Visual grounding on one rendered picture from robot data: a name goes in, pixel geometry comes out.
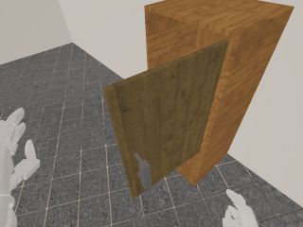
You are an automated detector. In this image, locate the handle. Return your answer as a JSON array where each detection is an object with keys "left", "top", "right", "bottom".
[{"left": 134, "top": 152, "right": 152, "bottom": 190}]

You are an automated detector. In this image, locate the cupboard door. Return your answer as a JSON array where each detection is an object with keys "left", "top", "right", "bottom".
[{"left": 103, "top": 40, "right": 229, "bottom": 199}]

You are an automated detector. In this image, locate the left robot hand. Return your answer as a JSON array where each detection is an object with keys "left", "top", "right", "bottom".
[{"left": 0, "top": 108, "right": 40, "bottom": 195}]

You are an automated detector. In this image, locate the right robot hand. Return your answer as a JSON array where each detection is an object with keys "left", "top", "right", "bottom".
[{"left": 222, "top": 189, "right": 259, "bottom": 227}]

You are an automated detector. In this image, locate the left robot forearm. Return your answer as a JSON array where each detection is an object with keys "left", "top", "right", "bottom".
[{"left": 0, "top": 194, "right": 17, "bottom": 227}]

